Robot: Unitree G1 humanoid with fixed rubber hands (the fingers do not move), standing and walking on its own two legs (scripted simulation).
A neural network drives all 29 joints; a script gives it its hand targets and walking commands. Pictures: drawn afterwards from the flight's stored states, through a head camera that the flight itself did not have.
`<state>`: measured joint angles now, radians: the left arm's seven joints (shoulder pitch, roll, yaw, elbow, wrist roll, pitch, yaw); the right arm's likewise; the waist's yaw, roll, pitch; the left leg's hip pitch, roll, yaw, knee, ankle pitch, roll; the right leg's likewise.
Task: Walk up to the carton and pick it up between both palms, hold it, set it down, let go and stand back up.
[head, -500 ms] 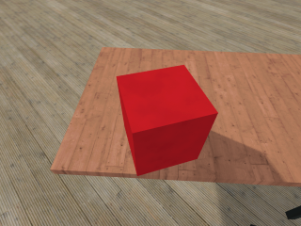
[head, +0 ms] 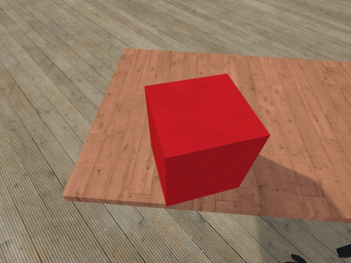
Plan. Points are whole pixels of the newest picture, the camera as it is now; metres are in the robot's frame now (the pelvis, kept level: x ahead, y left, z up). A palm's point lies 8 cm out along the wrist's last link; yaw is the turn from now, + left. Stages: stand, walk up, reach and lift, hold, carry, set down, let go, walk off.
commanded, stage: walk up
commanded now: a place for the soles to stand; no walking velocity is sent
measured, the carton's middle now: (196, 141) +0.41 -0.03 +0.01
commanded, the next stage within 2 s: reach and lift in 1.84 s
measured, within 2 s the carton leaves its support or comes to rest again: neither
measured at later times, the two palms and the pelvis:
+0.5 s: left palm out of the picture +0.10 +0.27 -0.09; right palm out of the picture +0.08 -0.31 -0.12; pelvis +0.01 -0.02 +0.01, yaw +0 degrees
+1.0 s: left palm out of the picture +0.02 +0.25 -0.10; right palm out of the picture +0.05 -0.32 -0.11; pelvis -0.02 -0.03 +0.02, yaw +0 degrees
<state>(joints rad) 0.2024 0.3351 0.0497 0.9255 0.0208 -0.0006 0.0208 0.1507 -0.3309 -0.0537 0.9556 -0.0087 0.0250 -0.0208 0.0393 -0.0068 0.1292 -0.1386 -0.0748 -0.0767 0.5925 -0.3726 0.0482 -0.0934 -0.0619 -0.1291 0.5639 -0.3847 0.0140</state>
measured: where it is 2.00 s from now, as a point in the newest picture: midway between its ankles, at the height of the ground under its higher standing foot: outside the picture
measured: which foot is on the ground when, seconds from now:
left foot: down 0.00-1.00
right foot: down 0.00-1.00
